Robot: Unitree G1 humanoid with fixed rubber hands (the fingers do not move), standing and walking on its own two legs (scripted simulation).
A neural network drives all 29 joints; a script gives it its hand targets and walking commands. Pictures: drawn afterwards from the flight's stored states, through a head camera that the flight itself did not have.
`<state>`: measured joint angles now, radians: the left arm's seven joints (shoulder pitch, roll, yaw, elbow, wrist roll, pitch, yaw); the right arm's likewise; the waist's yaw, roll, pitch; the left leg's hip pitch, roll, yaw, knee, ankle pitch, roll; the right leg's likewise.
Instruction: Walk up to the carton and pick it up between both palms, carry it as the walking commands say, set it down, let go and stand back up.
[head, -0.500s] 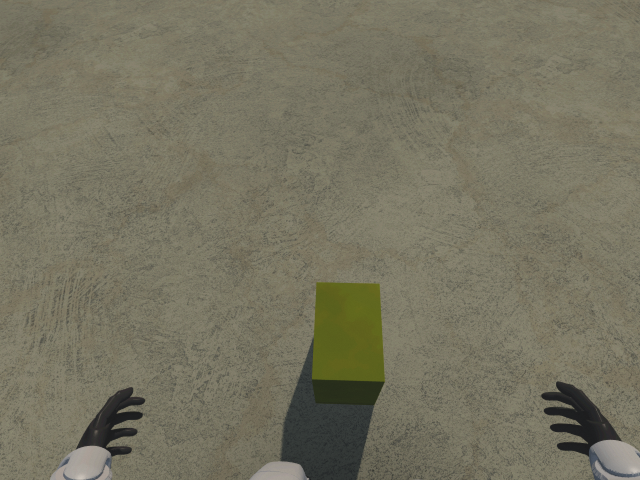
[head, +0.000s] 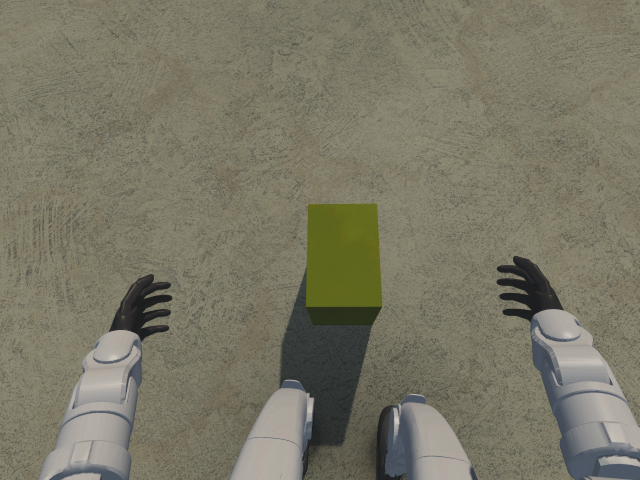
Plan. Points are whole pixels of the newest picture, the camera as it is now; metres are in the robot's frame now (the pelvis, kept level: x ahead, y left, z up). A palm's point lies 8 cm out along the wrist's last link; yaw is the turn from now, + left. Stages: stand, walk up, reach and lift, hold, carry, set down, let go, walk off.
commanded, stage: reach and lift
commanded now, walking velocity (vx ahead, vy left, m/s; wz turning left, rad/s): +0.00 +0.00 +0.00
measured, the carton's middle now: (342, 269) +0.50 +0.04 -0.59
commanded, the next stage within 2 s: none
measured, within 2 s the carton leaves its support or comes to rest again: neither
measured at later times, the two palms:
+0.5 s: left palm (204, 245) +0.39 +0.26 -0.13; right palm (479, 242) +0.42 -0.17 -0.13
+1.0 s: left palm (245, 208) +0.48 +0.21 -0.18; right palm (438, 207) +0.50 -0.12 -0.18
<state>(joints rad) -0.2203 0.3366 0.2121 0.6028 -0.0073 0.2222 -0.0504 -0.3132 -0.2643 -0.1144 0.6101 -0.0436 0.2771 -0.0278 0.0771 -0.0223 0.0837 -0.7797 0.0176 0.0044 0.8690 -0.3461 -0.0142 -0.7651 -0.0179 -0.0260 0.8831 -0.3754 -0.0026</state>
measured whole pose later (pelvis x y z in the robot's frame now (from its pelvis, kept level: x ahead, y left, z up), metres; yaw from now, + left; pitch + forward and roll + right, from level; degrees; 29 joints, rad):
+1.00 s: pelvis -0.02 +0.01 -0.06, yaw -1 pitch +46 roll -1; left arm -1.14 0.15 0.46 0.84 0.16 0.10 0.02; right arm -1.17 -0.10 -0.38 0.84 -0.17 0.13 -0.10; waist 0.05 -0.02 -0.01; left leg -1.52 -0.01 -0.03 1.01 -0.28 -0.01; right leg -1.50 0.02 0.03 1.01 -0.31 0.02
